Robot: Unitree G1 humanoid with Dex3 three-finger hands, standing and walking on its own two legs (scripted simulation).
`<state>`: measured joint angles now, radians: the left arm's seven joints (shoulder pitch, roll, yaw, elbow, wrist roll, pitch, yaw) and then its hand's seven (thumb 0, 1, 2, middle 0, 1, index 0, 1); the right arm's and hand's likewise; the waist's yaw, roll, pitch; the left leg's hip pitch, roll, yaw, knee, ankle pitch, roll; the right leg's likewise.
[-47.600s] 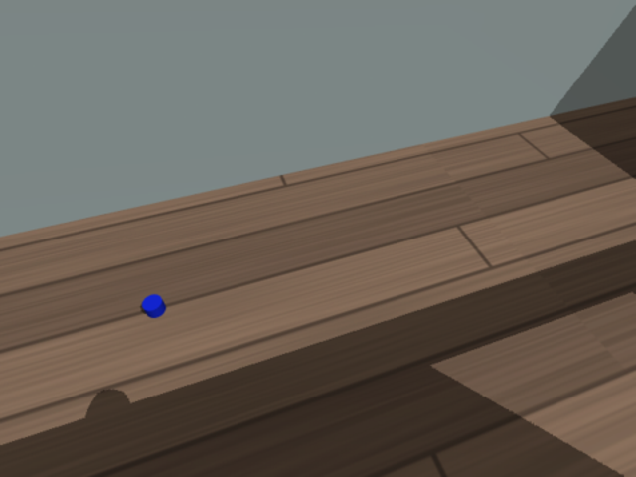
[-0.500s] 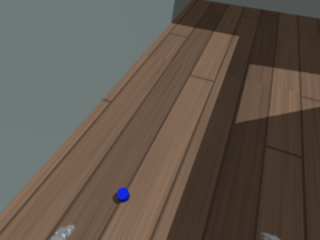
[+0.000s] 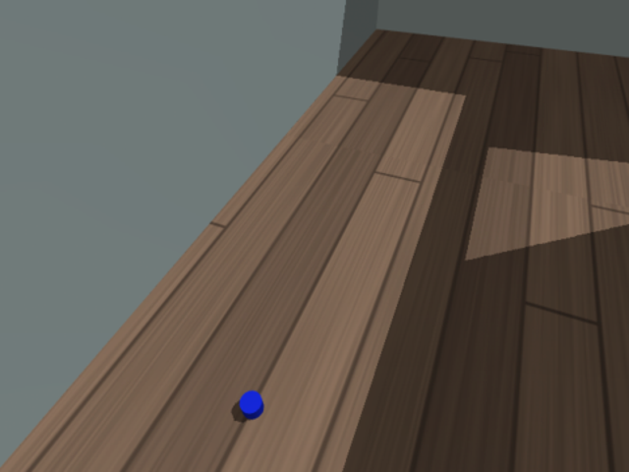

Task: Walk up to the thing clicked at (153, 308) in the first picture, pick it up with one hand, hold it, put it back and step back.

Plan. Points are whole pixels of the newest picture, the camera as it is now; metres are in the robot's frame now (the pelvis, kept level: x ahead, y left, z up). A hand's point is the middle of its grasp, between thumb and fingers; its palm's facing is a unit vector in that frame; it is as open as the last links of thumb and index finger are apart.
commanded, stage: stand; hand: left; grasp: from above
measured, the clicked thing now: (251, 404) +0.49 +0.25 -0.75
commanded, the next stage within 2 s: step back in 1.74 s
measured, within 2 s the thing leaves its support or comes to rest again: neither
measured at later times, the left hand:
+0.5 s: hand out of the picture +0.06 +0.23 -0.16, palm faces +0.00 -0.94 -0.33, open 7.3 cm
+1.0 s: hand out of the picture +0.10 +0.23 -0.15, palm faces -0.02 -0.94 -0.33, open 7.3 cm
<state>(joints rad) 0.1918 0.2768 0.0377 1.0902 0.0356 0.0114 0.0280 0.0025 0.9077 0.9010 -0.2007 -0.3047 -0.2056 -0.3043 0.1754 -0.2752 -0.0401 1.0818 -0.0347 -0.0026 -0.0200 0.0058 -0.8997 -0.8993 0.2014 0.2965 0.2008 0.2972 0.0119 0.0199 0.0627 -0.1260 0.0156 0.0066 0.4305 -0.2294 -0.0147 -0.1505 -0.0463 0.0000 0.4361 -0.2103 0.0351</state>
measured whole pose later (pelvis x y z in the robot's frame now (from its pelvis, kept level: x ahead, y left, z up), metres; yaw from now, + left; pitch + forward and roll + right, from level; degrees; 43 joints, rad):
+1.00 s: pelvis +0.02 -0.01 +0.00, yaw -1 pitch -2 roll +0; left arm 0.10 0.31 0.03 1.14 0.02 0.00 0.01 0.00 0.91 0.90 -0.20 -0.30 -0.21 -0.30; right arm 0.12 -0.33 -0.02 1.14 -0.02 -0.01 -0.01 0.00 -0.90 -0.90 0.20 0.30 0.20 0.30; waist 0.00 0.01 0.07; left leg -0.10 0.04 0.02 0.36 -0.22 -0.03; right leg -0.14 -0.02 0.01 0.38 -0.20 0.02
